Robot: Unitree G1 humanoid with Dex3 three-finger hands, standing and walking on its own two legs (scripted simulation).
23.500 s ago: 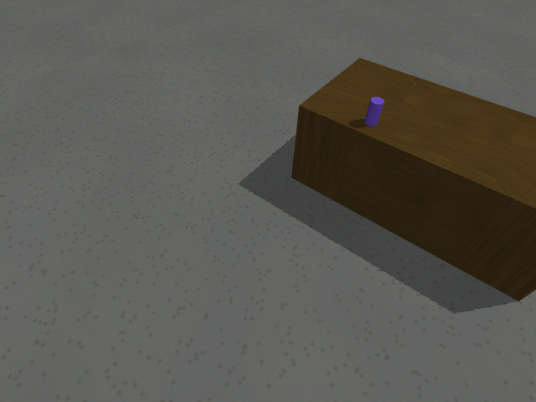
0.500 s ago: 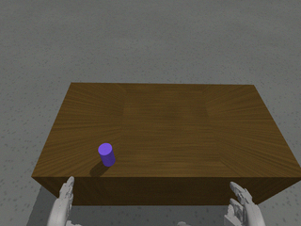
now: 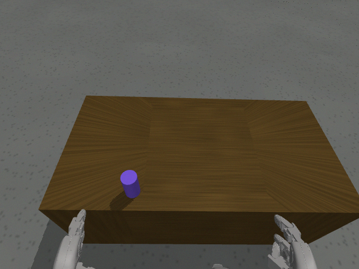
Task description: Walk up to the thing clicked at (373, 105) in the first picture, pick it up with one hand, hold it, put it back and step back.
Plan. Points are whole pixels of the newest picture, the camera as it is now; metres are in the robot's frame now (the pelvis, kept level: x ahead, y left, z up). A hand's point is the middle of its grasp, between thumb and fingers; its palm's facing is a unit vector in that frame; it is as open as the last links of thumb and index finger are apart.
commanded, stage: home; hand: left
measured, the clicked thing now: (130, 184) +0.42 +0.18 -0.21
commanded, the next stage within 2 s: stand in 1.16 s
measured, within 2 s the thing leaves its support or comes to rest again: neither
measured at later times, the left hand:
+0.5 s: hand (101, 252) +0.18 +0.18 -0.05, palm faces +0.11 -0.97 -0.22, open 17.5 cm
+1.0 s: hand (99, 258) +0.17 +0.18 -0.05, palm faces +0.11 -0.95 -0.28, open 17.6 cm
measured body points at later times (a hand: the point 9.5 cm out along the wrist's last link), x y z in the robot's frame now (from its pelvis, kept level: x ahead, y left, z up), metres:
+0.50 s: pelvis +0.01 +0.00 +0.00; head +0.04 +0.00 +0.45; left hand +0.17 +0.23 -0.03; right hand +0.18 -0.23 -0.03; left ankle -0.01 +0.12 -0.68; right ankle +0.03 -0.14 -0.68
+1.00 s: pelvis +0.00 -0.01 +0.00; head +0.04 +0.00 +0.45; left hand +0.16 +0.23 -0.03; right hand +0.16 -0.25 -0.07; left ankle -0.01 +0.12 -0.68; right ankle +0.03 -0.14 -0.68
